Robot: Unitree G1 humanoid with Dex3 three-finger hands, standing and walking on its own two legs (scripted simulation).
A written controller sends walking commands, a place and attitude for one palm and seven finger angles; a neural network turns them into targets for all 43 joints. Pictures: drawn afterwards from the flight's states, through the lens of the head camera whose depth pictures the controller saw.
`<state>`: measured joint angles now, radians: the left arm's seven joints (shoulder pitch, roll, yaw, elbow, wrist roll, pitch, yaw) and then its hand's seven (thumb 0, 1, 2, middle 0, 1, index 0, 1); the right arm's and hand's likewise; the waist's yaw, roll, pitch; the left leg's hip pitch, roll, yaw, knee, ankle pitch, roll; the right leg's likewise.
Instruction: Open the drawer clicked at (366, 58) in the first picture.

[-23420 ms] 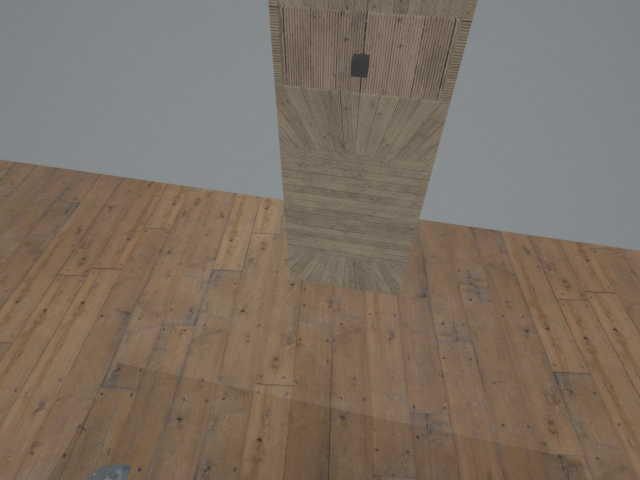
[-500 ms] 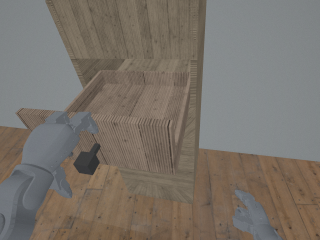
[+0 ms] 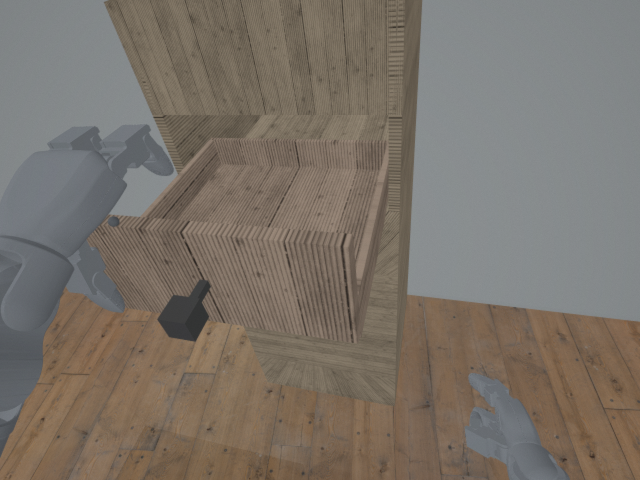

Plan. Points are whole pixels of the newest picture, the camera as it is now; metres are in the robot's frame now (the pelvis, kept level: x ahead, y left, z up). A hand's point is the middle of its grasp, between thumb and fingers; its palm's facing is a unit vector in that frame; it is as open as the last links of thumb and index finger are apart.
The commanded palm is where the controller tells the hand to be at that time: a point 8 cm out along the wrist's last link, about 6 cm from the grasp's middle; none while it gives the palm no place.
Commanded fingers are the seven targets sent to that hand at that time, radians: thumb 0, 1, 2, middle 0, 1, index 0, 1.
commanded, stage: lift the hand off the handle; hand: left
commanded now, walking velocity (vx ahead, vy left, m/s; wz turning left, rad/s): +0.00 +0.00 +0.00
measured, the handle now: (191, 305) +0.27 +0.21 +0.12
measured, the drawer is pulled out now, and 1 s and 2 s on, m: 0.29 0.29 0.29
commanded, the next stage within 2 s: draw the hand back to the body in 0.16 s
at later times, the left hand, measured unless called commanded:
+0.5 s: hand (108, 232) +0.25 +0.24 +0.25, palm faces +0.22 -0.04 -0.97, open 13.9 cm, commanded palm +0.19 +0.24 +0.32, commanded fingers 0.00 -0.50 0.30 -0.30 -1.20 -0.30 -1.20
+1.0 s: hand (142, 256) +0.22 +0.19 +0.25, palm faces +0.26 -0.76 -0.60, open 13.7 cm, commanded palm +0.17 +0.26 +0.31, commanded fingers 0.00 -0.22 0.42 -0.28 -1.02 -0.28 -1.02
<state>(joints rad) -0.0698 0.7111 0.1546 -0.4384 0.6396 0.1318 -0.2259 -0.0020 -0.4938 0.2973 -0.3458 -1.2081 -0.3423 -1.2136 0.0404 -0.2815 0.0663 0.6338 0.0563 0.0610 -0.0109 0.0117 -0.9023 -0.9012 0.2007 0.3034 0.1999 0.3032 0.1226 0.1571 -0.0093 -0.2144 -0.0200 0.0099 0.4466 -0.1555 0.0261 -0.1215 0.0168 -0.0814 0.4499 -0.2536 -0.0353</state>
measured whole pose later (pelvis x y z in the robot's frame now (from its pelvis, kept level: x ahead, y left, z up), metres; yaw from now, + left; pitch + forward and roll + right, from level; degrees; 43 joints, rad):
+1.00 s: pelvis +0.01 +0.01 +0.00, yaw -1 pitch -4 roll -1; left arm 0.24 0.46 0.32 -0.67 0.00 -0.03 -0.07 -0.01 -0.45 0.32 -0.32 -1.17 -0.31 -1.17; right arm 0.08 -0.23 0.08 0.58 0.04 -0.07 -0.04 0.01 -0.90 -0.90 0.20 0.30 0.20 0.30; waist 0.08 0.11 0.04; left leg -0.22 -0.01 0.02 0.46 -0.18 0.03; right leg -0.12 0.03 -0.06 0.42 -0.24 -0.03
